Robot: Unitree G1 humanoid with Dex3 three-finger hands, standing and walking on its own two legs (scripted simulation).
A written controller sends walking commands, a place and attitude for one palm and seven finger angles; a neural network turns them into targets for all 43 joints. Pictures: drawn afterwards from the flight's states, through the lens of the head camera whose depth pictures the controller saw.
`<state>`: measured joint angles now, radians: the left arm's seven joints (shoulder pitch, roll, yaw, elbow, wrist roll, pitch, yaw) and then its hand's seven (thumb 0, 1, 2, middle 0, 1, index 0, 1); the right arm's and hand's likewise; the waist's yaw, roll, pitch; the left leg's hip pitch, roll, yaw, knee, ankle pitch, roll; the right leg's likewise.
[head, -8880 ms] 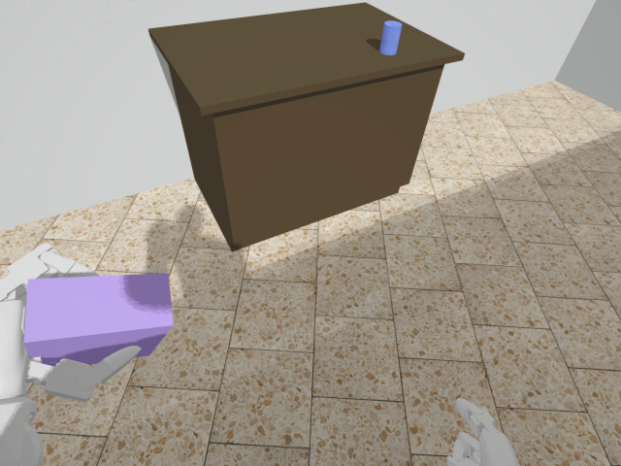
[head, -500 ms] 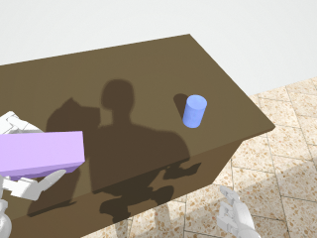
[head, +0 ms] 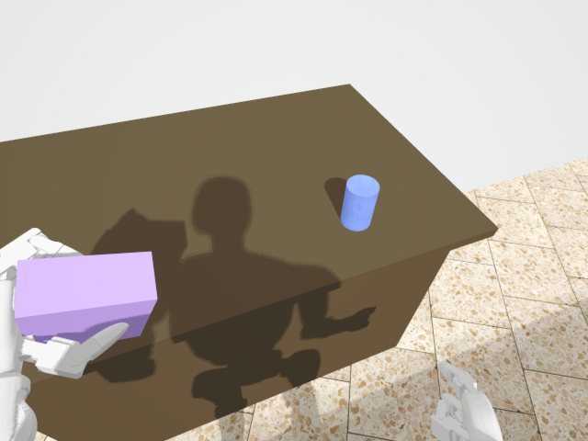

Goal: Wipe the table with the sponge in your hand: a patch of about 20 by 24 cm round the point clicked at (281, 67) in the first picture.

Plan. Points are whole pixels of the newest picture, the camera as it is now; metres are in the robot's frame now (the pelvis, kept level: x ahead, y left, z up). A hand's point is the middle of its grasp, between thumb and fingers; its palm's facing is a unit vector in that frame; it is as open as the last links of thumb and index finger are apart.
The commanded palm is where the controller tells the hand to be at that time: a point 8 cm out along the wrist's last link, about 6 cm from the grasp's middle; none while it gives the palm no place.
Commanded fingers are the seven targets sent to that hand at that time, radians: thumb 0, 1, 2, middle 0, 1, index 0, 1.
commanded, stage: come to a stop and stand still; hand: left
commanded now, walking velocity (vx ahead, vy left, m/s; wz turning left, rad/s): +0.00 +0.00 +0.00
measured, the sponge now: (107, 302) +0.22 +0.22 +0.14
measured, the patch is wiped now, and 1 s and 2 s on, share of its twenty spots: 0.00 0.00 0.00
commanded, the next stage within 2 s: look again from close up in 0.36 s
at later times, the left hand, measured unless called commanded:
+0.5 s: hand (35, 301) +0.20 +0.28 +0.16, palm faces +0.42 -0.80 -0.43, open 9.5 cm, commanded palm +0.14 +0.30 +0.17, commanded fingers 0.00 0.10 1.30 -1.20 -1.60 -1.20 -1.60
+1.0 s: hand (25, 261) +0.25 +0.31 +0.17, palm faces +0.46 -0.81 -0.36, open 9.5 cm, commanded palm +0.18 +0.33 +0.17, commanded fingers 0.00 0.10 1.30 -1.20 -1.60 -1.20 -1.60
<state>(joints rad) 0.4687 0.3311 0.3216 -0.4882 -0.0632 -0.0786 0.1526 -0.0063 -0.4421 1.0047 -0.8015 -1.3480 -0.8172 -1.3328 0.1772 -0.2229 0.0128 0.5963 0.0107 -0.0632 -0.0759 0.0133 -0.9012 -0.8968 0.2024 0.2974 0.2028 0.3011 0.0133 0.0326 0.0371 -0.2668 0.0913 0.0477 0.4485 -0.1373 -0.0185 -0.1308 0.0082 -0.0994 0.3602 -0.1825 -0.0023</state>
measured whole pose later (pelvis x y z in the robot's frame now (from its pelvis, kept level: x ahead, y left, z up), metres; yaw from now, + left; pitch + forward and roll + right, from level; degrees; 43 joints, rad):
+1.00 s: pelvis +0.03 +0.04 +0.00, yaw +1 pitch +0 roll -2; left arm 0.34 0.37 0.40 -0.48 -0.01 -0.25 0.12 -0.01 -0.44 1.01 -0.80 -1.35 -0.81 -1.34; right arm 0.19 -0.16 0.05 0.61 0.00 -0.18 0.00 0.01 -0.90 -0.90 0.21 0.30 0.21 0.30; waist 0.06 -0.05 0.09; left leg -0.30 -0.01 0.02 0.48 -0.19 0.05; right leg -0.16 -0.03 -0.01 0.39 -0.23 0.04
